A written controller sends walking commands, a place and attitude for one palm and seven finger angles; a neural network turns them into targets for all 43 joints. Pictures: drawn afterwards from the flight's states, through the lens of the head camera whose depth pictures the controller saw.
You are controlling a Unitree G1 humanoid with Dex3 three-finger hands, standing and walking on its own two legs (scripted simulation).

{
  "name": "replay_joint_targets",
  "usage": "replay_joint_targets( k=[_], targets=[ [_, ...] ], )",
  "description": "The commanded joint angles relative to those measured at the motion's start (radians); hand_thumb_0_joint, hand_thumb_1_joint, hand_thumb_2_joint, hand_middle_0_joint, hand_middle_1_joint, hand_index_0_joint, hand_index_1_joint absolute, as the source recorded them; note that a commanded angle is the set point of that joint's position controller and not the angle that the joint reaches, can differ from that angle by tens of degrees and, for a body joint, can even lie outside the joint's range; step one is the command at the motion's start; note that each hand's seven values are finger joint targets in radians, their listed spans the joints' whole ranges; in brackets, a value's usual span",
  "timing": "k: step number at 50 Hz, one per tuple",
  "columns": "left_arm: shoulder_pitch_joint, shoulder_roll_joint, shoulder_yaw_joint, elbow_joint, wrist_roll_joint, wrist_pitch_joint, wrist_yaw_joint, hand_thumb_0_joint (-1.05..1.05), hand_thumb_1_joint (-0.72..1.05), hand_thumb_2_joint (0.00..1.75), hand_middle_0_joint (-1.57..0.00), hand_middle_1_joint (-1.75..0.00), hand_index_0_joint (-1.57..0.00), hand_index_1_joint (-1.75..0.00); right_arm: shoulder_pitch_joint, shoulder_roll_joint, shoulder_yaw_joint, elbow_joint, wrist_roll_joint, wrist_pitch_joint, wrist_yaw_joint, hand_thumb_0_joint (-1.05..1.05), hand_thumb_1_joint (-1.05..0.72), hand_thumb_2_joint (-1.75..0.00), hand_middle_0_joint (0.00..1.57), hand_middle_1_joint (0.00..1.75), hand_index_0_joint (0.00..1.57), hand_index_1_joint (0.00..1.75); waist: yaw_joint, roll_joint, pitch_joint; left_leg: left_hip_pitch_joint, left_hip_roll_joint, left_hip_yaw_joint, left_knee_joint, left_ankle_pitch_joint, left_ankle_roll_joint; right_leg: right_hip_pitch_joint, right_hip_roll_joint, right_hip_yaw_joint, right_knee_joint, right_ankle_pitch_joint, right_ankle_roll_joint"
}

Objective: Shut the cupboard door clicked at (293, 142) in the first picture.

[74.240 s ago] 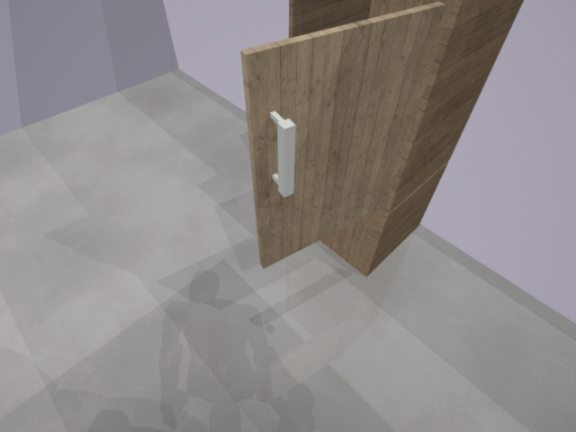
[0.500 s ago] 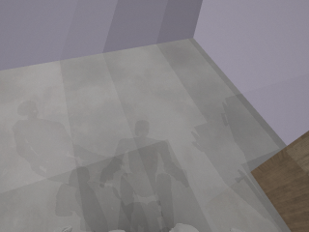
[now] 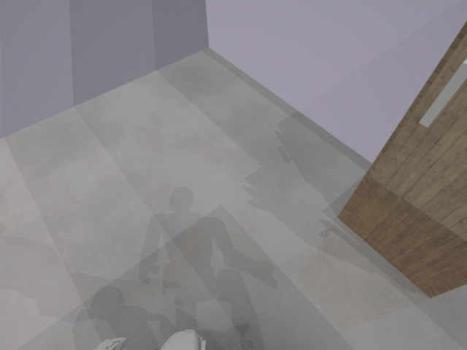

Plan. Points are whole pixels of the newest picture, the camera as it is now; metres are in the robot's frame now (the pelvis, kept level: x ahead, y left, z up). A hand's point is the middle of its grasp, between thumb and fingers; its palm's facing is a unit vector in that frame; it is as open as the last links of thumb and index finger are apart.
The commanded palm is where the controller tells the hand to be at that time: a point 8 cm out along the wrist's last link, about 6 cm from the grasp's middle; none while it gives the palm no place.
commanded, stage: turn to face it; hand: left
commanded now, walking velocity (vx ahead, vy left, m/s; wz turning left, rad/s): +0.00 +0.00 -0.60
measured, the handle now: (449, 92) +0.65 -0.45 +0.06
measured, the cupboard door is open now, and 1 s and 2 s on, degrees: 4 4 4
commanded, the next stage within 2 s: take the last steps up to it in 1.06 s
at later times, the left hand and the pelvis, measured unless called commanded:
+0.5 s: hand (156, 322) +0.18 +0.17 -0.16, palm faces -0.29 -0.92 -0.28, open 7.4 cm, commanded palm none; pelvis +0.01 +0.00 -0.01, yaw -18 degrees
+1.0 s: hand (172, 293) +0.24 +0.15 -0.16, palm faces -0.52 -0.83 -0.20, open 7.4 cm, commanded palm none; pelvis +0.04 +0.02 +0.01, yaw -34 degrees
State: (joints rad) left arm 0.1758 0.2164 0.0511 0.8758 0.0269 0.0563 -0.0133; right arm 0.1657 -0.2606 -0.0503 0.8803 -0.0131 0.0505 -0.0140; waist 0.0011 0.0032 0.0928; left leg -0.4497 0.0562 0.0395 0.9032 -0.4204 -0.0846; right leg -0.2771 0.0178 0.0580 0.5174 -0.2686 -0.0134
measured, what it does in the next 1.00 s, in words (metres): steps on the spot, turning right: left foot, then right foot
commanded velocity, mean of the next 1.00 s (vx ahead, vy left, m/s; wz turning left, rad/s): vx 0.00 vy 0.00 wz -0.51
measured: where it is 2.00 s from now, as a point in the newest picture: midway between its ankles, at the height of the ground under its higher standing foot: outside the picture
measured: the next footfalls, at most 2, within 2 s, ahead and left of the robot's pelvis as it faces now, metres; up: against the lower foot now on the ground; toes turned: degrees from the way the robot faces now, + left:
left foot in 0.10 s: +0.06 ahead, +0.14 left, +0.00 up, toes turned -1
right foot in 0.42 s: +0.01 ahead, -0.12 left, +0.00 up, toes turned -19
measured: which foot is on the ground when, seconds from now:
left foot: up 0.00-0.08, down 0.10-0.42, up 0.44-0.74, down 0.76-1.00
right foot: down 0.00-0.08, up 0.10-0.40, down 0.42-0.76, up 0.78-1.00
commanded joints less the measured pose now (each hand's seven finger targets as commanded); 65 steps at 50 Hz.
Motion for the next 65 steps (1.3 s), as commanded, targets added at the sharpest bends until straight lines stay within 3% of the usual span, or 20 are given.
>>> replay_joint_targets(
  k=[1,3,4,5,10,18,19,20,21,22,26,36,38,39,44,54,55,57,60,65],
  targets=[
    [-0.032,0.234,0.074,-0.075,0.001,-0.021,0.018,0.0,0.9,0.9,-0.2,-0.3,-0.2,-0.3,0.056,-0.067,-0.013,-0.069,0.009,-0.034,-0.013,0.0,-0.9,-0.9,0.2,0.3,0.2,0.3,-0.018,-0.161,-0.155,0.124,-0.024,0.001,-0.264,0.074,0.009,0.045,-0.209,0.274,-0.087,0.363,-0.141],
    [-0.041,0.185,0.063,-0.081,-0.011,-0.013,0.014,0.0,0.9,0.9,-0.2,-0.3,-0.2,-0.3,0.114,-0.108,-0.019,-0.047,0.005,-0.049,-0.018,0.0,-0.9,-0.9,0.2,0.3,0.2,0.3,-0.044,-0.049,-0.173,0.321,0.036,-0.057,-0.521,0.202,0.033,-0.096,-0.112,0.216,0.013,0.194,-0.056],
    [-0.002,0.119,0.052,-0.099,-0.021,-0.008,0.005,0.0,0.9,0.9,-0.2,-0.3,-0.2,-0.3,0.137,-0.209,-0.034,-0.053,-0.013,-0.06,-0.022,0.0,-0.9,-0.9,0.2,0.3,0.2,0.3,-0.041,0.228,-0.19,0.419,0.272,-0.3,-0.609,0.256,0.124,-0.251,0.031,0.087,0.21,-0.104,0.005],
    [-0.017,0.124,0.048,-0.118,-0.016,-0.013,-0.002,0.0,0.9,0.9,-0.2,-0.3,-0.2,-0.3,0.156,-0.256,-0.041,-0.069,-0.018,-0.056,-0.028,0.0,-0.9,-0.9,0.2,0.3,0.2,0.3,-0.051,0.286,-0.178,0.373,0.441,-0.421,-0.634,0.344,0.238,-0.292,0.036,-0.022,0.448,-0.365,0.033],
    [-0.044,0.111,0.055,-0.084,-0.01,0.004,-0.028,0.0,0.9,0.9,-0.2,-0.3,-0.2,-0.3,0.043,-0.163,-0.021,-0.08,-0.024,-0.059,-0.034,0.0,-0.9,-0.9,0.2,0.3,0.2,0.3,-0.009,0.183,-0.116,0.333,0.283,-0.089,-0.538,0.639,0.217,-0.269,-0.042,-0.058,0.588,-0.23,0.068],
    [-0.012,0.106,0.045,-0.078,-0.008,-0.014,-0.029,0.0,0.9,0.9,-0.2,-0.3,-0.2,-0.3,0.066,-0.201,-0.05,-0.04,-0.013,-0.043,-0.015,0.0,-0.9,-0.9,0.2,0.3,0.2,0.3,-0.006,0.212,-0.164,0.324,0.276,0.055,-0.374,0.627,0.147,0.031,0.0,-0.171,0.037,-0.013,0.026],
    [0.045,0.141,0.053,-0.058,-0.005,-0.019,-0.025,0.0,0.9,0.9,-0.2,-0.3,-0.2,-0.3,0.05,-0.195,-0.051,-0.046,-0.008,-0.042,-0.012,0.0,-0.9,-0.9,0.2,0.3,0.2,0.3,0.027,0.149,-0.174,0.231,0.248,0.084,-0.282,0.524,0.103,0.165,-0.023,-0.141,-0.081,0.108,0.007],
    [0.107,0.235,0.071,-0.042,0.005,-0.031,-0.013,0.0,0.9,0.9,-0.2,-0.3,-0.2,-0.3,0.04,-0.136,-0.041,-0.072,0.003,-0.04,-0.005,0.0,-0.9,-0.9,0.2,0.3,0.2,0.3,0.059,-0.109,-0.203,0.031,0.149,0.16,-0.092,0.245,0.037,0.337,-0.223,0.1,-0.163,0.326,-0.061],
    [0.146,0.311,0.08,-0.029,-0.002,-0.033,0.0,0.0,0.9,0.9,-0.2,-0.3,-0.2,-0.3,-0.022,-0.086,-0.021,-0.12,0.004,-0.031,-0.006,0.0,-0.9,-0.9,0.2,0.3,0.2,0.3,0.087,-0.296,-0.16,-0.15,0.026,0.11,0.123,-0.236,0.002,0.31,-0.411,0.328,-0.178,0.601,-0.175],
    [0.158,0.314,0.081,-0.03,-0.009,-0.029,0.011,0.0,0.9,0.9,-0.2,-0.3,-0.2,-0.3,-0.063,-0.095,-0.013,-0.127,0.001,-0.022,-0.016,0.0,-0.9,-0.9,0.2,0.3,0.2,0.3,0.097,-0.214,-0.134,-0.199,0.037,-0.016,0.228,-0.21,0.01,0.27,-0.401,0.324,-0.166,0.627,-0.218],
    [0.005,0.215,0.06,-0.073,-0.007,-0.034,0.025,0.0,0.9,0.9,-0.2,-0.3,-0.2,-0.3,-0.018,-0.097,-0.016,-0.073,0.0,-0.022,-0.012,0.0,-0.9,-0.9,0.2,0.3,0.2,0.3,0.009,-0.17,-0.163,-0.136,0.054,-0.036,0.23,-0.015,-0.012,0.196,-0.259,0.176,-0.118,0.564,-0.181],
    [-0.038,0.222,0.063,-0.072,-0.009,-0.019,0.016,0.0,0.9,0.9,-0.2,-0.3,-0.2,-0.3,0.092,-0.084,-0.012,-0.052,0.008,-0.044,-0.015,0.0,-0.9,-0.9,0.2,0.3,0.2,0.3,-0.041,-0.131,-0.152,0.263,-0.025,0.01,-0.425,0.206,0.015,-0.043,-0.165,0.25,-0.043,0.307,-0.091],
    [0.013,0.116,0.04,-0.092,-0.022,-0.012,0.003,0.0,0.9,0.9,-0.2,-0.3,-0.2,-0.3,0.147,-0.242,-0.038,-0.054,-0.012,-0.057,-0.019,0.0,-0.9,-0.9,0.2,0.3,0.2,0.3,-0.043,0.32,-0.179,0.395,0.353,-0.38,-0.618,0.324,0.169,-0.256,0.054,0.015,0.312,-0.263,0.023],
    [0.0,0.142,0.045,-0.104,-0.01,-0.013,-0.001,0.0,0.9,0.9,-0.2,-0.3,-0.2,-0.3,0.151,-0.255,-0.034,-0.064,-0.02,-0.057,-0.026,0.0,-0.9,-0.9,0.2,0.3,0.2,0.3,-0.052,0.259,-0.168,0.334,0.434,-0.435,-0.63,0.359,0.247,-0.27,0.024,0.006,0.511,-0.364,0.034],
    [-0.019,0.107,0.048,-0.055,-0.008,0.0,-0.019,0.0,0.9,0.9,-0.2,-0.3,-0.2,-0.3,0.072,-0.152,-0.01,-0.062,-0.022,-0.063,-0.035,0.0,-0.9,-0.9,0.2,0.3,0.2,0.3,-0.008,0.175,-0.131,0.334,0.263,-0.093,-0.547,0.701,0.215,-0.254,-0.034,-0.041,0.617,-0.2,0.067],
    [0.012,0.078,0.032,-0.023,-0.008,-0.012,-0.009,0.0,0.9,0.9,-0.2,-0.3,-0.2,-0.3,0.113,-0.168,-0.034,0.025,-0.015,-0.045,-0.02,0.0,-0.9,-0.9,0.2,0.3,0.2,0.3,0.002,0.185,-0.154,0.271,0.265,-0.006,-0.448,0.566,0.179,0.074,-0.011,-0.138,0.017,-0.007,0.021],
    [0.069,0.111,0.039,-0.006,-0.005,-0.018,-0.004,0.0,0.9,0.9,-0.2,-0.3,-0.2,-0.3,0.095,-0.156,-0.035,0.022,-0.006,-0.043,-0.016,0.0,-0.9,-0.9,0.2,0.3,0.2,0.3,0.026,0.117,-0.165,0.21,0.231,0.027,-0.376,0.455,0.132,0.18,-0.042,-0.096,-0.113,0.111,0.006],
    [0.119,0.265,0.06,0.016,0.004,-0.035,0.016,0.0,0.9,0.9,-0.2,-0.3,-0.2,-0.3,0.047,-0.05,-0.011,-0.027,0.004,-0.033,-0.008,0.0,-0.9,-0.9,0.2,0.3,0.2,0.3,0.057,-0.273,-0.13,-0.091,0.009,0.109,-0.005,-0.207,0.027,0.254,-0.408,0.298,-0.226,0.442,-0.176],
    [0.068,0.194,0.053,0.018,-0.003,-0.04,0.033,0.0,0.9,0.9,-0.2,-0.3,-0.2,-0.3,0.044,-0.071,-0.011,0.005,-0.004,-0.02,-0.02,0.0,-0.9,-0.9,0.2,0.3,0.2,0.3,0.032,-0.27,-0.11,-0.193,0.031,-0.031,0.23,-0.115,0.024,0.249,-0.325,0.228,-0.21,0.409,-0.222],
    [0.017,0.169,0.045,0.021,0.001,-0.059,0.02,0.0,0.9,0.9,-0.2,-0.3,-0.2,-0.3,0.055,-0.037,-0.011,0.019,-0.015,-0.034,0.012,0.0,-0.9,-0.9,0.2,0.3,0.2,0.3,-0.003,-0.152,-0.06,-0.038,0.032,0.04,0.023,0.006,0.02,0.08,-0.244,0.127,-0.283,-0.011,-0.19]
  ],
)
